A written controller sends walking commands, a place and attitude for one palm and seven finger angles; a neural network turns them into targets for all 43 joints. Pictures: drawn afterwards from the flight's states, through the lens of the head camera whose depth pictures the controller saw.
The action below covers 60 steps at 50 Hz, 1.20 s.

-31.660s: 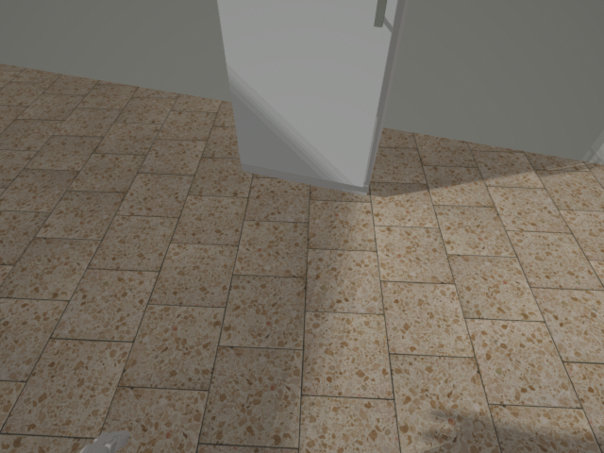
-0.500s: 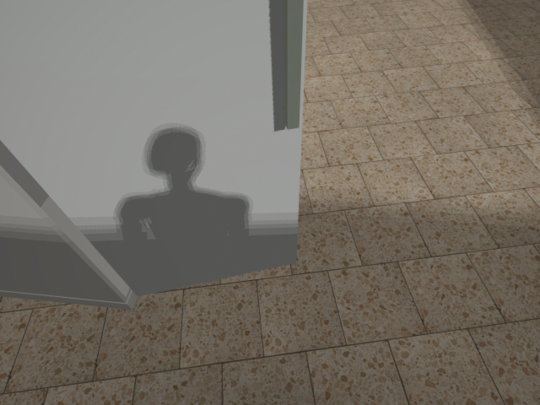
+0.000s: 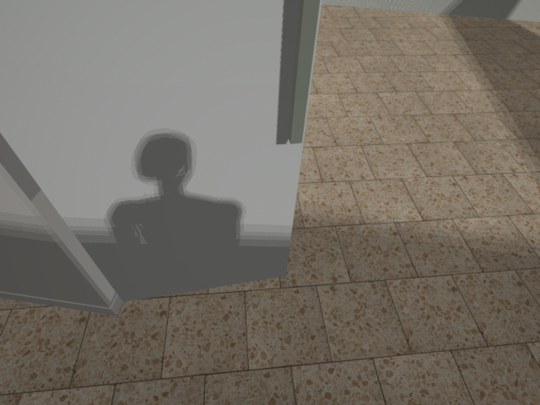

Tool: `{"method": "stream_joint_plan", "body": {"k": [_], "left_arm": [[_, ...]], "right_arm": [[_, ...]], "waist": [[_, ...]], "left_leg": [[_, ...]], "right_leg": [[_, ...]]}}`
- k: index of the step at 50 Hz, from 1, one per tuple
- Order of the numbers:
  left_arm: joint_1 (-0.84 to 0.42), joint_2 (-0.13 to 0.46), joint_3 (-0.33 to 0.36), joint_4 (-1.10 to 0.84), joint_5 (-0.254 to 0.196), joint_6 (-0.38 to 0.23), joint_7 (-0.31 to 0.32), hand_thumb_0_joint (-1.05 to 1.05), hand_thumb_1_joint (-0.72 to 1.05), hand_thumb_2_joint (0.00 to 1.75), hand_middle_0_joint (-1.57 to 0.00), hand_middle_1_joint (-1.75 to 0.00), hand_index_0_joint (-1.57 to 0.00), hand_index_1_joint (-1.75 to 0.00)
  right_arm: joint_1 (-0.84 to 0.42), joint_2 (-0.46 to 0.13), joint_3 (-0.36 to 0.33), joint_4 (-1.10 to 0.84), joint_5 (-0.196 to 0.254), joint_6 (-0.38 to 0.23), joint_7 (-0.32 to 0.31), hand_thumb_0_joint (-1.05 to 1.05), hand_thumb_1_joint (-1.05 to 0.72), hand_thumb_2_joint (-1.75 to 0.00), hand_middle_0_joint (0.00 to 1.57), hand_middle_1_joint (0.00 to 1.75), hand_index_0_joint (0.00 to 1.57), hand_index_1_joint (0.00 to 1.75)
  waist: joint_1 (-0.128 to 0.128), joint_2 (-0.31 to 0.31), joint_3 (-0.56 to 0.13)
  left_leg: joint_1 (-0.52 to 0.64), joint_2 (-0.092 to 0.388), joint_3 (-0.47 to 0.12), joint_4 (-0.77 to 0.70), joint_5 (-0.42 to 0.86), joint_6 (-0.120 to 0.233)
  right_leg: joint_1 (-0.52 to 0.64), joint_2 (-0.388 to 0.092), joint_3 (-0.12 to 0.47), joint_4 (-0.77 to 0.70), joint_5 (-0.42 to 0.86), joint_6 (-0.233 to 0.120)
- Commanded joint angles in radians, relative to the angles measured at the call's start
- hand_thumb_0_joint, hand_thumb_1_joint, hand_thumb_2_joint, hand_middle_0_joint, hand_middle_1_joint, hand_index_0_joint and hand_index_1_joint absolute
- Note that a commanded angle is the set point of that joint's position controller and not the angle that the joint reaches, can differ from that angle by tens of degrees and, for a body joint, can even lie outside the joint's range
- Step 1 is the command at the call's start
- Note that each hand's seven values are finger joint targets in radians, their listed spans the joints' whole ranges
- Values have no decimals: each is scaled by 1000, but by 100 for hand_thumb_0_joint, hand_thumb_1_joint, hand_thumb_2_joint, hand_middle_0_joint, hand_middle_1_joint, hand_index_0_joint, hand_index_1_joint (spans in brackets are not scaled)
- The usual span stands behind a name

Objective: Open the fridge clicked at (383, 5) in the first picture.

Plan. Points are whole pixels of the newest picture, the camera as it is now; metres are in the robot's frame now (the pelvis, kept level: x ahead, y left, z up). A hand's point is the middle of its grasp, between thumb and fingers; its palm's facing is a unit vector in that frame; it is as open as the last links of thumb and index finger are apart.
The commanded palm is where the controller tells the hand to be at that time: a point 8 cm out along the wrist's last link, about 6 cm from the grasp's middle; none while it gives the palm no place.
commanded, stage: let the arm hang, fingers relaxed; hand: right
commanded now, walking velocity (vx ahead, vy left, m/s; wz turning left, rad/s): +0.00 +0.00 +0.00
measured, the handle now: (299, 63) +0.65 -0.01 +0.20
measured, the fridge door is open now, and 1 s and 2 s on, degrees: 71 71 71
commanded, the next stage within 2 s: look to check the result in 0.22 s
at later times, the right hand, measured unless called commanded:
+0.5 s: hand out of the picture +0.01 -0.15 -0.18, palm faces +0.03 +0.99 -0.16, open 7.4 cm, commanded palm none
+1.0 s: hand out of the picture +0.02 -0.15 -0.18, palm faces +0.03 +0.98 -0.17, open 7.4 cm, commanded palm none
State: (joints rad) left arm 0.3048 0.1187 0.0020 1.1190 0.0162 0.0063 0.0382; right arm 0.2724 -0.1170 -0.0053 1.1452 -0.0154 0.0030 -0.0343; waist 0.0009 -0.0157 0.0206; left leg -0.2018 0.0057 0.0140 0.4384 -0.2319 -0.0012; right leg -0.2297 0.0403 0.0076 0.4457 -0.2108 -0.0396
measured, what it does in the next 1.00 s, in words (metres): stands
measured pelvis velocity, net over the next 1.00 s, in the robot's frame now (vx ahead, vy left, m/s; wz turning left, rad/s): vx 0.02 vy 0.01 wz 0.00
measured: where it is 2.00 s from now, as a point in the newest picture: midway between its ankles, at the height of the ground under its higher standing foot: outside the picture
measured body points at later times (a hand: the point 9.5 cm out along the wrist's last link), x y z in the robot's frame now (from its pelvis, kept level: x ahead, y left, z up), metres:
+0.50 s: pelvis +0.01 +0.01 +0.00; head +0.03 +0.01 +0.45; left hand +0.00 +0.22 -0.16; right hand +0.01 -0.20 -0.16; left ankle +0.00 +0.12 -0.74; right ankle +0.02 -0.09 -0.74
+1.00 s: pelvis +0.02 +0.01 +0.00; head +0.04 +0.01 +0.45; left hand +0.01 +0.23 -0.16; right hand +0.02 -0.20 -0.16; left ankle +0.00 +0.12 -0.74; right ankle +0.02 -0.09 -0.74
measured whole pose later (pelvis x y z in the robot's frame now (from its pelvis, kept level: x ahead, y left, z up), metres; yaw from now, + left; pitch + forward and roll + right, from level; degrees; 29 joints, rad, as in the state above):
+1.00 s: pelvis +0.02 +0.01 +0.00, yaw +0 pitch -1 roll +0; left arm 0.27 0.13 0.00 1.14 0.01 0.00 0.04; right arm 0.25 -0.13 -0.01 1.16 -0.01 -0.01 -0.03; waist 0.00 -0.01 0.05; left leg -0.14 -0.02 0.02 0.39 -0.24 0.02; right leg -0.18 0.02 0.01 0.41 -0.22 -0.02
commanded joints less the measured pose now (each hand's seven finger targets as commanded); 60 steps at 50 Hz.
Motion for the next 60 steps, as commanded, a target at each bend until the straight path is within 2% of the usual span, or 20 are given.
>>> {"method": "stream_joint_plan", "body": {"k": [1,4,6,7,16,18,22,26,27,31,40,48,49,60], "left_arm": [[68,86,14,-21,4,-17,7,0,90,90,-20,-30,-20,-30],[62,84,13,-22,2,-19,7,0,90,90,-20,-30,-20,-30],[57,88,12,-19,2,-19,8,0,90,90,-20,-30,-20,-30],[56,88,12,-20,0,-18,8,0,90,90,-20,-30,-20,-30],[43,98,12,-11,2,-13,7,0,90,90,-20,-30,-20,-30],[42,96,11,-10,1,-15,7,0,90,90,-20,-30,-20,-30],[36,101,11,-11,0,-15,9,0,90,90,-20,-30,-20,-30],[38,98,10,-6,1,-16,10,0,90,90,-20,-30,-20,-30],[39,99,11,-8,0,-17,11,0,90,90,-20,-30,-20,-30],[34,97,12,-1,1,-16,12,0,90,90,-20,-30,-20,-30],[33,98,10,2,1,-14,11,0,90,90,-20,-30,-20,-30],[30,102,11,4,1,-17,12,0,90,90,-20,-30,-20,-30],[30,100,11,4,0,-17,13,0,90,90,-20,-30,-20,-30],[22,104,12,8,1,-15,12,0,90,90,-20,-30,-20,-30]], "right_arm": [[80,-93,-23,-14,5,-13,0,0,-90,-90,20,30,20,30],[77,-101,-23,-17,6,-17,0,0,-90,-90,20,30,20,30],[73,-102,-24,-16,7,-18,0,0,-90,-90,20,30,20,30],[72,-108,-24,-16,6,-19,-1,0,-90,-90,20,30,20,30],[54,-105,-21,-14,7,-17,1,0,-90,-90,20,30,20,30],[57,-108,-22,-14,7,-19,0,0,-90,-90,20,30,20,30],[60,-109,-22,-12,7,-19,0,0,-90,-90,20,30,20,30],[57,-104,-22,-10,8,-19,0,0,-90,-90,20,30,20,30],[65,-110,-23,-9,7,-21,-1,0,-90,-90,20,30,20,30],[55,-102,-23,-8,8,-20,-1,0,-90,-90,20,30,20,30],[51,-106,-23,-6,8,-17,0,0,-90,-90,20,30,20,30],[49,-111,-24,-7,8,-20,0,0,-90,-90,20,30,20,30],[44,-109,-24,-8,9,-20,0,0,-90,-90,20,30,20,30],[46,-111,-22,-7,9,-21,0,0,-90,-90,20,30,20,30]], "waist": [[1,-11,49],[0,17,35],[2,1,31],[1,17,33],[8,5,54],[6,7,33],[2,20,37],[4,6,35],[2,27,16],[6,3,29],[3,12,56],[6,13,20],[6,12,35],[7,15,38]], "left_leg": [[-16,70,-71,-76,26,41],[7,79,-77,-84,58,42],[5,80,-78,-89,65,42],[5,79,-76,-90,78,42],[-5,77,-80,-113,39,41],[14,79,-80,-110,66,42],[13,78,-77,-112,70,42],[22,79,-77,-111,81,41],[31,80,-77,-109,106,43],[26,81,-76,-112,103,42],[22,80,-74,-122,69,40],[39,82,-73,-115,114,41],[35,80,-75,-115,110,41],[32,82,-80,-125,111,42]], "right_leg": [[-22,-117,113,-115,49,-16],[-12,-112,100,-95,100,-11],[7,-113,97,-93,116,-10],[11,-116,94,-85,132,-9],[20,-116,92,-100,95,-3],[27,-117,89,-93,122,-3],[35,-119,92,-90,132,-3],[36,-119,92,-95,138,-4],[49,-120,90,-84,161,-4],[53,-120,88,-91,158,-1],[37,-120,92,-103,129,0],[63,-124,87,-94,167,1],[55,-125,88,-99,164,1],[64,-122,86,-99,159,3]]}}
